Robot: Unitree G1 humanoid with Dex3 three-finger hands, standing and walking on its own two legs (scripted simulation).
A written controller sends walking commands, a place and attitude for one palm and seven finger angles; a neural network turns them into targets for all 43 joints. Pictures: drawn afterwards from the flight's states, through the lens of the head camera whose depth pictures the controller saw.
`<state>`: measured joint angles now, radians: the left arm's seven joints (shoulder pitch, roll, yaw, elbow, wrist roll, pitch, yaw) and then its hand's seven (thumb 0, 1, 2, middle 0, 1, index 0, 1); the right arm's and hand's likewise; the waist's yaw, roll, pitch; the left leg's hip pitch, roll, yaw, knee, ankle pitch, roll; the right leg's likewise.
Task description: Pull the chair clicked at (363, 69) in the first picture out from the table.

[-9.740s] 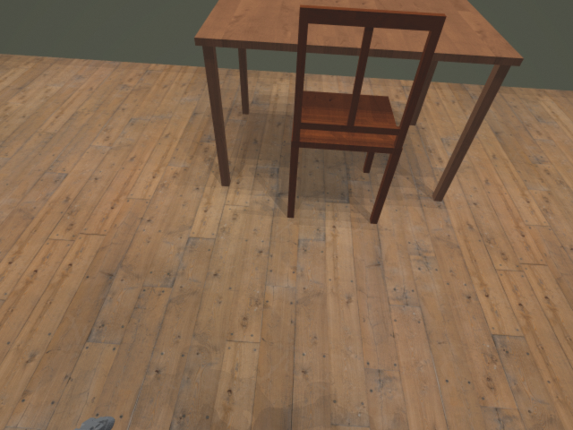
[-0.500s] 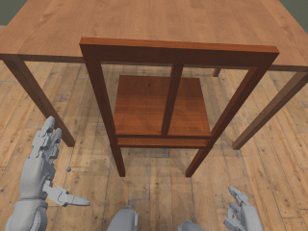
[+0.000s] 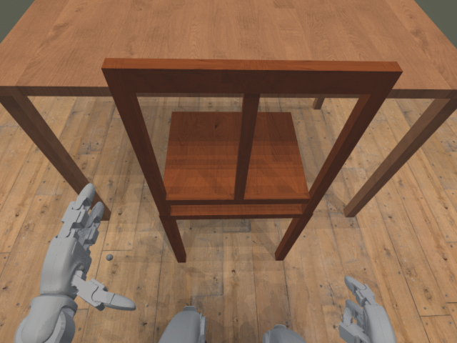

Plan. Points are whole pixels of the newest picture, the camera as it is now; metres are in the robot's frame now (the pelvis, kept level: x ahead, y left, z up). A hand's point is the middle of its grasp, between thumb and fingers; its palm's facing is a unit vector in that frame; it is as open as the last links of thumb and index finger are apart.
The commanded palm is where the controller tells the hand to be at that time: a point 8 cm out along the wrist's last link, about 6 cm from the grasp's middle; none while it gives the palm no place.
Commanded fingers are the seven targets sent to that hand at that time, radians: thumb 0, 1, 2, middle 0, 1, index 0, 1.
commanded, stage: raise the hand toward the chair's back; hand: left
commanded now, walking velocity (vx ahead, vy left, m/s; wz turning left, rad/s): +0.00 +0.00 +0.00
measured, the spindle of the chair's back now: (243, 155) +0.47 +0.00 +0.01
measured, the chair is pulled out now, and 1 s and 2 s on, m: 0.00 0.00 0.00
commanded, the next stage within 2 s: aim the fingers beside a spindle in 0.02 s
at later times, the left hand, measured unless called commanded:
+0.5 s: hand (118, 240) +0.27 +0.20 +0.04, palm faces +0.10 -0.99 -0.07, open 16.9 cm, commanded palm +0.24 +0.25 +0.03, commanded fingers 0.00 -0.50 0.30 -0.06 -0.08 -0.06 -0.08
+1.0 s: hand (133, 239) +0.28 +0.18 +0.00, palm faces +0.05 -1.00 -0.03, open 16.9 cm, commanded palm +0.26 +0.23 +0.01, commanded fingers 0.00 -0.50 0.30 -0.06 -0.08 -0.06 -0.08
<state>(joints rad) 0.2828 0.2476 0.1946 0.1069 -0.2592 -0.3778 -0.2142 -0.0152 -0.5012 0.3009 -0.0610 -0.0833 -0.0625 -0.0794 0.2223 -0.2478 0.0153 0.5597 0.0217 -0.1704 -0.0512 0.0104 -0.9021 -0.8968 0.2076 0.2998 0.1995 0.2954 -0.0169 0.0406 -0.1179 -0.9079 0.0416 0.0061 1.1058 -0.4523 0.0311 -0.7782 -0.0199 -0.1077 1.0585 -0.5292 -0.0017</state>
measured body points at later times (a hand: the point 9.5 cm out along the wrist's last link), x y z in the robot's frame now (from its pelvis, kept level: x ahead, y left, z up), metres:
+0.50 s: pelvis +0.00 -0.02 -0.01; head +0.08 -0.01 +0.44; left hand +0.26 +0.25 +0.04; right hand +0.17 -0.26 -0.10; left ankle +0.05 +0.10 -0.66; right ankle -0.01 -0.12 -0.66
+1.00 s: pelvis +0.00 -0.01 -0.02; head +0.09 +0.00 +0.42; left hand +0.28 +0.24 +0.01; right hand +0.16 -0.26 -0.12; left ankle +0.05 +0.10 -0.66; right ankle -0.01 -0.12 -0.66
